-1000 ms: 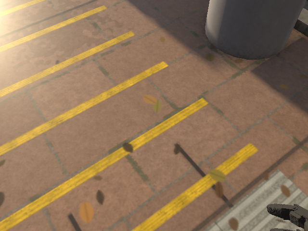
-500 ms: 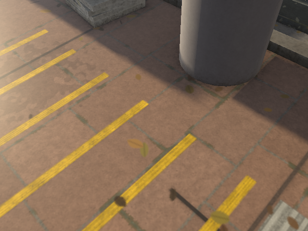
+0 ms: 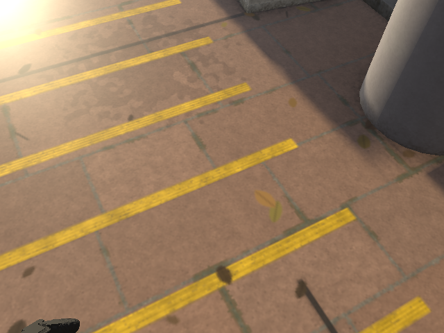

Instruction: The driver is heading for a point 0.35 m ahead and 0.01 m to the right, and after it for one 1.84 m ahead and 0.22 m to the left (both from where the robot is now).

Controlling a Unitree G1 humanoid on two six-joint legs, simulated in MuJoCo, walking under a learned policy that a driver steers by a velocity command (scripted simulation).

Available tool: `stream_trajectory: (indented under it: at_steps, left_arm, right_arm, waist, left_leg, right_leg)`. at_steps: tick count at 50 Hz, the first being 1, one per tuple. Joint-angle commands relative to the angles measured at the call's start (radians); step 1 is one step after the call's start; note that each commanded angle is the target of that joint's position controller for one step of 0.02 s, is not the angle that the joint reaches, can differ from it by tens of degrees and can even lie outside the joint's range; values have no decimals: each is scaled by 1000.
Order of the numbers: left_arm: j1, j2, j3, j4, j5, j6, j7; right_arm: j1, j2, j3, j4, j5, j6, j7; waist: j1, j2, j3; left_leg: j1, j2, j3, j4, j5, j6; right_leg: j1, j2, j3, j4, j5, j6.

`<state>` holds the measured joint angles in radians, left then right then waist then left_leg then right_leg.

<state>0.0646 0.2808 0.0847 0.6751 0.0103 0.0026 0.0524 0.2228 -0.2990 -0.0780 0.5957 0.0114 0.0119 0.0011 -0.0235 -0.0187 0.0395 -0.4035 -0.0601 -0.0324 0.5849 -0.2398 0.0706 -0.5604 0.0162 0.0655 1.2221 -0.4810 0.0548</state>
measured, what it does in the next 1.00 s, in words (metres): walks ahead, turning left: right foot, then left foot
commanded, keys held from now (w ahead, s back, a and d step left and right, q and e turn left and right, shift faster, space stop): q+shift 0.06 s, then w+q+shift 0.06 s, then w+shift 0.64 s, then shift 0.24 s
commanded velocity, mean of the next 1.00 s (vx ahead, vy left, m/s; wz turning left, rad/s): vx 0.61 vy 0.00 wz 0.31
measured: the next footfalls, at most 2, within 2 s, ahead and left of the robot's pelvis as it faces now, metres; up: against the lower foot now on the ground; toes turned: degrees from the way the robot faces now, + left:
right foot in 0.36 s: +0.14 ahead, -0.12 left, +0.00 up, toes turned +18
left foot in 0.80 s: +0.41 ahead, +0.22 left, +0.00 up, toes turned +21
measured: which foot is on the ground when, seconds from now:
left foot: down 0.00-0.36, up 0.38-0.78, down 0.80-1.00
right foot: up 0.00-0.34, down 0.36-0.82, up 0.84-1.00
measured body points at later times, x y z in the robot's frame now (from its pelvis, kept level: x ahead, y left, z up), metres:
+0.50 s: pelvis +0.12 -0.02 +0.01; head +0.13 -0.04 +0.46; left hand +0.08 +0.26 -0.09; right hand +0.36 -0.21 -0.08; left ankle +0.08 +0.11 -0.66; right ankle +0.10 -0.13 -0.73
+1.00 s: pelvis +0.41 +0.14 +0.01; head +0.44 +0.15 +0.46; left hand +0.43 +0.43 -0.11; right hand +0.58 -0.09 -0.10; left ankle +0.38 +0.21 -0.73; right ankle +0.45 +0.00 -0.64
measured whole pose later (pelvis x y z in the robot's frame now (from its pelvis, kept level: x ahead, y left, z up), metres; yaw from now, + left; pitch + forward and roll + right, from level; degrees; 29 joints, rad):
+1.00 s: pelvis +0.41 +0.14 +0.01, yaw +17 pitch +1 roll +1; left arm 0.23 0.29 0.05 0.80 -0.02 -0.08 0.01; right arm 0.27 -0.26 -0.03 0.75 0.00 -0.08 0.02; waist -0.01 -0.03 0.07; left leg -0.18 -0.06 0.08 0.38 -0.22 0.07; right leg -0.57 -0.07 0.02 1.17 -0.32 -0.01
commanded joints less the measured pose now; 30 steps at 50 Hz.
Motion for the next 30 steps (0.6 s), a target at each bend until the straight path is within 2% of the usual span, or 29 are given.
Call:
stream_trajectory:
  at_steps: [1,3,4,5,6,7,10,12,14,15,16,17,18,19,20,21,22,23,25,26,30]
  left_arm:
    - [-36,70,17,-75,-3,-18,-4]
    - [-40,54,11,-62,-10,-20,-9]
    - [-32,59,10,-57,-11,-23,-14]
    - [-33,65,10,-54,-17,-29,-23]
    - [-41,73,14,-57,-22,-36,-33]
    - [-42,85,17,-54,-27,-45,-41]
    - [-72,81,12,-54,-21,-82,-57]
    - [-68,67,6,-55,-21,-104,-66]
    - [-55,69,5,-60,-29,-121,-71]
    - [9,60,-9,-26,46,-72,-84]
    - [61,57,-7,-19,40,-57,-83]
    - [131,69,-5,-5,34,-56,-75]
    - [255,112,4,19,38,-65,-64]
    - [372,187,14,29,56,-77,-54]
    - [323,290,41,28,65,-78,-59]
    - [294,241,38,22,44,-78,-61]
    - [272,197,23,27,27,-81,-65]
    - [267,168,12,30,20,-86,-68]
    - [289,147,0,56,14,-98,-62]
    - [311,143,-1,71,13,-102,-64]
    - [392,125,-3,112,6,-104,-72]
  right_arm:
    - [-50,-163,-47,-98,11,5,-33]
    - [-36,-172,-52,-102,10,13,-45]
    - [-20,-172,-54,-99,16,14,-51]
    - [-13,-174,-54,-101,23,13,-53]
    - [-14,-184,-55,-104,23,10,-51]
    - [-16,-187,-52,-104,19,5,-48]
    - [22,-167,-40,-85,13,-12,-38]
    - [31,-149,-28,-76,9,-24,-28]
    - [20,-142,-19,-81,7,-33,-13]
    - [9,-185,-32,-70,-55,-12,24]
    - [-24,-168,-29,-81,-51,-3,36]
    - [-41,-142,-20,-84,-44,-3,37]
    - [-96,-95,-7,-108,-37,-11,30]
    - [-127,10,22,-131,-32,-28,19]
    - [-118,-16,24,-173,-28,-42,18]
    - [-141,-70,13,-157,-44,-50,18]
    - [-134,-93,6,-133,-53,-54,28]
    - [-104,-103,4,-106,-58,-54,37]
    - [-100,-100,3,-85,-65,-45,57]
    - [-111,-92,7,-86,-63,-41,63]
    - [-236,-66,28,-101,-55,-37,75]
  waist:
    - [37,86,-186]
    - [30,90,-191]
    - [27,85,-215]
    - [20,108,-208]
    - [17,156,-179]
    - [13,189,-160]
    - [-25,197,-128]
    - [-30,199,-105]
    - [-23,203,-70]
    - [-4,197,-69]
    - [39,170,-41]
    - [84,120,-36]
    - [149,20,-29]
    - [184,-184,-58]
    - [121,-191,11]
    - [110,-65,40]
    - [87,-40,23]
    - [72,-46,-5]
    - [71,-106,-7]
    - [72,-120,5]
    - [111,-102,53]
  left_leg:
    - [285,219,-369,-199,445,142]
    - [295,201,-381,-204,384,133]
    - [292,187,-402,-236,146,132]
    - [267,180,-437,-283,-137,135]
    - [231,181,-482,-322,-304,141]
    - [220,195,-501,-340,-370,144]
    - [194,204,-491,-328,-369,144]
    - [147,203,-479,-321,-363,148]
    - [95,205,-483,-317,-378,154]
    - [33,145,-448,-316,-421,127]
    - [-29,120,-424,-285,-424,112]
    - [-108,94,-402,-220,-433,89]
    - [-256,44,-331,-45,-415,51]
    - [-352,-66,-169,313,-342,6]
    - [-600,-73,-146,441,-257,4]
    - [-628,-10,-191,516,-145,1]
    - [-608,1,-191,522,-73,-10]
    - [-538,13,-172,502,-36,-28]
    - [-451,23,-119,492,39,-55]
    - [-443,29,-99,478,68,-61]
    - [-429,86,18,310,154,-72]
  right_leg:
    - [-131,8,57,-84,113,9]
    - [-119,35,64,-199,149,19]
    - [-102,38,69,-267,175,19]
    - [-79,37,69,-330,196,15]
    - [-66,45,62,-384,198,11]
    - [-61,42,55,-421,202,8]
    - [4,20,31,-521,232,-5]
    - [82,13,7,-563,238,-17]
    - [148,8,-19,-606,216,-37]
    - [224,32,-81,-624,155,-47]
    - [310,34,-102,-690,193,-60]
    - [424,29,-97,-737,184,-74]
    - [567,-67,33,-807,68,-99]
    - [632,-296,353,-950,-228,-136]
    - [609,-435,757,-1094,-466,-243]
    - [594,-434,738,-1080,-450,-265]
    - [593,-365,591,-1038,-349,-234]
    - [570,-298,462,-1030,-250,-202]
    - [503,-225,323,-1072,-141,-194]
    - [490,-214,295,-1091,-107,-204]
    - [514,-196,176,-1147,73,-220]
Velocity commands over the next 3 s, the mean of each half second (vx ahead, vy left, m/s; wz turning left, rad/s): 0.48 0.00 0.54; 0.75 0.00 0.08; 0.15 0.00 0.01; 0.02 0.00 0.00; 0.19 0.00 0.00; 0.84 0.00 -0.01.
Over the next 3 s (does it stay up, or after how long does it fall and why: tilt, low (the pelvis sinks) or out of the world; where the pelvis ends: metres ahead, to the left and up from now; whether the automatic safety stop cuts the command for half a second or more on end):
stays up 1.02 0.29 -0.02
